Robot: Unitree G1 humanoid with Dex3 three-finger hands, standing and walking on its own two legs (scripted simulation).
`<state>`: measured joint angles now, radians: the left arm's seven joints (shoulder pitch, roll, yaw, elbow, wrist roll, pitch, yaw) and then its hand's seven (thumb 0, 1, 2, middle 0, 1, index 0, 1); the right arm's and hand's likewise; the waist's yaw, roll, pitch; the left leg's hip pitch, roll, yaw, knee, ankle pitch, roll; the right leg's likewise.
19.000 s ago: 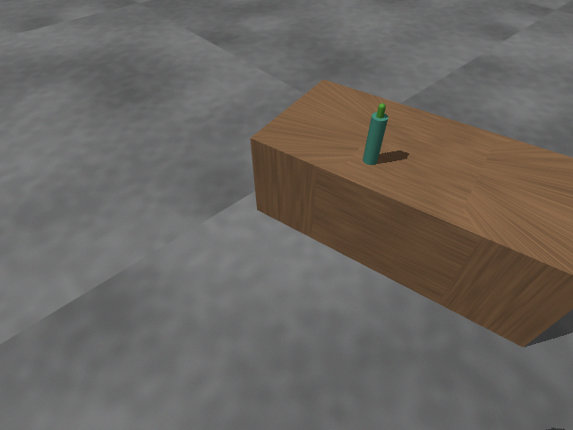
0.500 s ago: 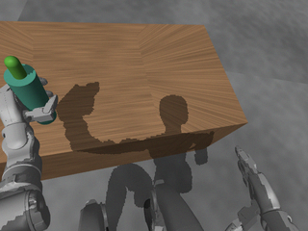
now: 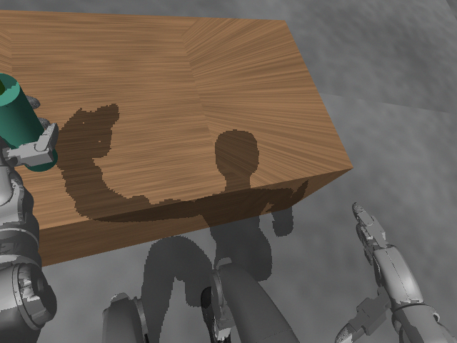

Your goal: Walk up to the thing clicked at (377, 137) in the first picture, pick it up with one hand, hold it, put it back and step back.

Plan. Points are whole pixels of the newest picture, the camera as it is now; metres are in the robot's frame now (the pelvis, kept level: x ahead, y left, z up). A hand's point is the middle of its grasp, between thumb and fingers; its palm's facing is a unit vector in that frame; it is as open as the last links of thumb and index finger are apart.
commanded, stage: lower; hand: left
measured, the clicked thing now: (15, 121) +0.52 +0.20 +0.00
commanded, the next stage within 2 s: loosen in 0.90 s
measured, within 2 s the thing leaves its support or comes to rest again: rests again in 0.78 s
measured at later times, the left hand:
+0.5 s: hand (42, 144) +0.52 +0.19 -0.09, palm faces +0.21 -0.98 -0.02, open 7.2 cm
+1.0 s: hand (47, 148) +0.53 +0.19 -0.11, palm faces +0.19 -0.98 -0.02, open 7.2 cm
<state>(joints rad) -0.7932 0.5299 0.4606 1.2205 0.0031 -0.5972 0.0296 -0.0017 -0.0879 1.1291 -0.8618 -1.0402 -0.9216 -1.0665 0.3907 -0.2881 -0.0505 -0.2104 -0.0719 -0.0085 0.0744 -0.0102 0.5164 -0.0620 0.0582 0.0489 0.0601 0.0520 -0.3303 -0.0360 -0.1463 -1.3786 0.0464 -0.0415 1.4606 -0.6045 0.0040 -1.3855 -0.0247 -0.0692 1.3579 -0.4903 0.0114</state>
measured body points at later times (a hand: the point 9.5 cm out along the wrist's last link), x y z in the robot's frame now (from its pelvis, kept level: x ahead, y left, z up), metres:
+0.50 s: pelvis -0.01 +0.00 -0.03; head +0.19 +0.08 +0.36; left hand +0.51 +0.25 -0.08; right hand +0.17 -0.27 +0.04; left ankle +0.03 +0.11 -0.58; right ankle +0.07 -0.13 -0.58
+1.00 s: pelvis -0.02 +0.00 -0.05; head +0.20 +0.09 +0.34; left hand +0.51 +0.25 -0.11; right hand +0.16 -0.26 +0.05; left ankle +0.03 +0.11 -0.58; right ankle +0.07 -0.13 -0.58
